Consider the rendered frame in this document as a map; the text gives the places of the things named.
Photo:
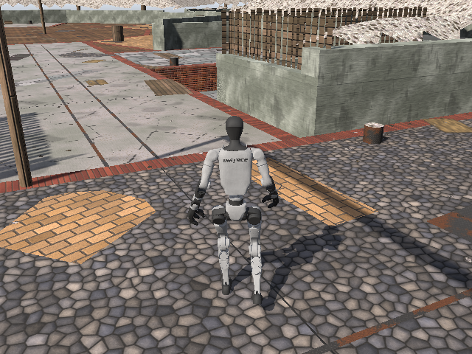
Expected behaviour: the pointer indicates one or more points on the robot right upper arm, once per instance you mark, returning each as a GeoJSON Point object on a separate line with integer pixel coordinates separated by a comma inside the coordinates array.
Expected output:
{"type": "Point", "coordinates": [262, 165]}

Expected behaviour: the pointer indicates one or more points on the humanoid robot head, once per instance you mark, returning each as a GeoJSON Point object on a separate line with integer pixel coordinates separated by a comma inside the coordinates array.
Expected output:
{"type": "Point", "coordinates": [234, 129]}

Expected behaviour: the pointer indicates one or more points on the right robot shin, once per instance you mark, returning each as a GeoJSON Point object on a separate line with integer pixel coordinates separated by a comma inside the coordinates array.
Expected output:
{"type": "Point", "coordinates": [256, 270]}

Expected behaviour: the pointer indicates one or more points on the robot right forearm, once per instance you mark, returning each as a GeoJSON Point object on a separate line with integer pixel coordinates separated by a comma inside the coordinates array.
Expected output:
{"type": "Point", "coordinates": [272, 189]}

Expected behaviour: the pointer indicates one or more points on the robot left upper arm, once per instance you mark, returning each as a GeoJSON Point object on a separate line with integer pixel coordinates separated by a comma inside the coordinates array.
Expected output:
{"type": "Point", "coordinates": [207, 169]}

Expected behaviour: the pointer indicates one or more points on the robot right hand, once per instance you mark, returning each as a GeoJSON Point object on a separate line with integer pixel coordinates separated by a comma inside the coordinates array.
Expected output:
{"type": "Point", "coordinates": [275, 201]}

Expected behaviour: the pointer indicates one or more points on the robot left hand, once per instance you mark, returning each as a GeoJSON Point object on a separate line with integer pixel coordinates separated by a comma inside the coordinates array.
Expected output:
{"type": "Point", "coordinates": [192, 214]}

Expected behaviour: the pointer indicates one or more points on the robot left forearm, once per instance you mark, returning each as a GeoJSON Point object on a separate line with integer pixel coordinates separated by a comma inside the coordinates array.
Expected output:
{"type": "Point", "coordinates": [198, 196]}

